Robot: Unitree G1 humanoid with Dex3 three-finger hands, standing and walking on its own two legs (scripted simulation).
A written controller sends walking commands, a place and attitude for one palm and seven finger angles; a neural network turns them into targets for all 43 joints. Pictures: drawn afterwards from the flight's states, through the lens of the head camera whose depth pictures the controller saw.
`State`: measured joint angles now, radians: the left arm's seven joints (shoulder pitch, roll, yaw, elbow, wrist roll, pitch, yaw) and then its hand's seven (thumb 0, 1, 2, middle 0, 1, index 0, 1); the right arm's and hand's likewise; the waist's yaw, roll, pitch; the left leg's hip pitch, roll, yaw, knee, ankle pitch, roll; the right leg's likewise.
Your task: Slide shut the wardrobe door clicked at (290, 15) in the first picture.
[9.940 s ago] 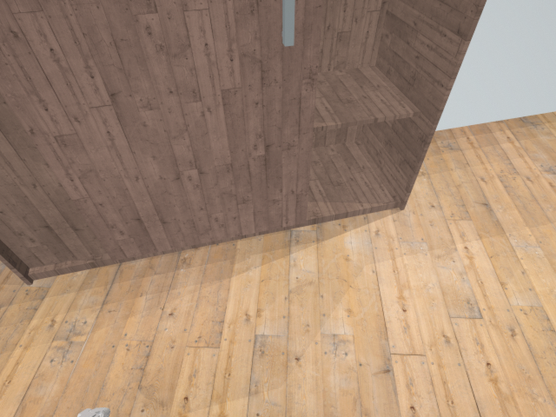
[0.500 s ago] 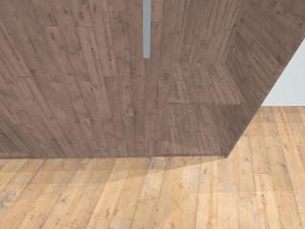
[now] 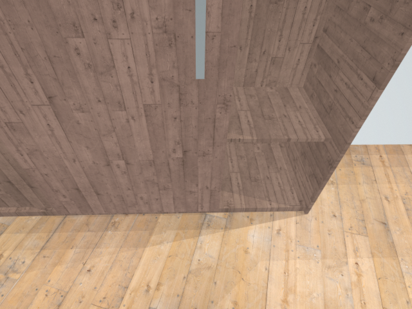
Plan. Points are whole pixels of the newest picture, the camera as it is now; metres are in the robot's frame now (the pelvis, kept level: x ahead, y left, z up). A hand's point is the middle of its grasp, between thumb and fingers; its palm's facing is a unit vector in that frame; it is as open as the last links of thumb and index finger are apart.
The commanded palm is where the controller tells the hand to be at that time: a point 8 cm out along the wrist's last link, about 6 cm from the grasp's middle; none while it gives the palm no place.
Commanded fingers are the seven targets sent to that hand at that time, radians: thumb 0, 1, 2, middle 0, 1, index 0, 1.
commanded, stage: look again from close up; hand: left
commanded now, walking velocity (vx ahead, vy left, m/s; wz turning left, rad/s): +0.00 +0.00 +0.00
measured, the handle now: (200, 17) +0.72 +0.07 +0.26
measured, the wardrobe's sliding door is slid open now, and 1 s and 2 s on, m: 0.49 0.49 0.49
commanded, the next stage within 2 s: shuffle to correct the standing spot in 1.80 s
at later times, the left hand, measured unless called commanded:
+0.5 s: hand out of the picture -0.01 +0.15 -0.17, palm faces +0.03 -0.99 -0.16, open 7.3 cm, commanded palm none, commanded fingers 0.00 0.90 0.90 -0.20 -0.30 -0.20 -0.30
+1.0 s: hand out of the picture +0.04 +0.13 -0.17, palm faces +0.01 -0.98 -0.18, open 7.3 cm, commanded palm none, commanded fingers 0.00 0.90 0.90 -0.20 -0.30 -0.20 -0.30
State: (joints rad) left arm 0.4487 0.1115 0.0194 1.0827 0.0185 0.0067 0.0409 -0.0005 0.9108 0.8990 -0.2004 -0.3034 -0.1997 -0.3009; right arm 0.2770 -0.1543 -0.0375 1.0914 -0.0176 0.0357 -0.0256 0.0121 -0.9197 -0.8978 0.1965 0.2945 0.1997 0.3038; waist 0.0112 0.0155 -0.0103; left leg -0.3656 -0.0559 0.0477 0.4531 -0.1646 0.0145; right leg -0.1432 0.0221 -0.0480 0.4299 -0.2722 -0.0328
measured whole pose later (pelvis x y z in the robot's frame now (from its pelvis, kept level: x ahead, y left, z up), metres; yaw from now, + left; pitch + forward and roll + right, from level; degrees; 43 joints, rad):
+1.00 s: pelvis +0.06 -0.03 +0.00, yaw -2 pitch +0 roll +1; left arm 0.34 0.13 -0.02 1.08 0.01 -0.02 0.04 0.00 0.91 0.90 -0.20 -0.30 -0.20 -0.30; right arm 0.27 -0.15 0.02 1.15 -0.01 -0.02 -0.04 0.01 -0.91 -0.90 0.20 0.29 0.20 0.30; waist 0.00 -0.01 0.01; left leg -0.23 -0.03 0.05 0.38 -0.15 0.03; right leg -0.05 0.03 -0.02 0.37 -0.32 -0.05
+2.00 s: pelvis +0.08 -0.03 +0.00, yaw -2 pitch -1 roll +1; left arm 0.39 0.13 -0.01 1.10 0.01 -0.01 0.05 0.00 0.91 0.90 -0.20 -0.30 -0.20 -0.30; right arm 0.28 -0.14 0.02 1.16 -0.01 -0.01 -0.04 0.01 -0.91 -0.90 0.20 0.29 0.20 0.30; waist 0.01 -0.03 0.02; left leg -0.21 -0.03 0.05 0.45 -0.23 0.03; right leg -0.01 0.04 -0.02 0.39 -0.37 -0.06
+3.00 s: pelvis +0.32 -0.07 -0.01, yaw +5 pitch -1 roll +0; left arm 0.18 0.19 0.04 1.00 0.00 0.04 0.03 0.00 0.93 0.90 -0.20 -0.30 -0.20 -0.30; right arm 0.22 -0.14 -0.03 1.02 -0.02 0.00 -0.04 0.00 -0.91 -0.90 0.19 0.29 0.20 0.30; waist 0.02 -0.05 0.08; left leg -0.26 0.01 0.09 0.59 -0.31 0.02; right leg -0.32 -0.05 -0.08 0.63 -0.29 0.00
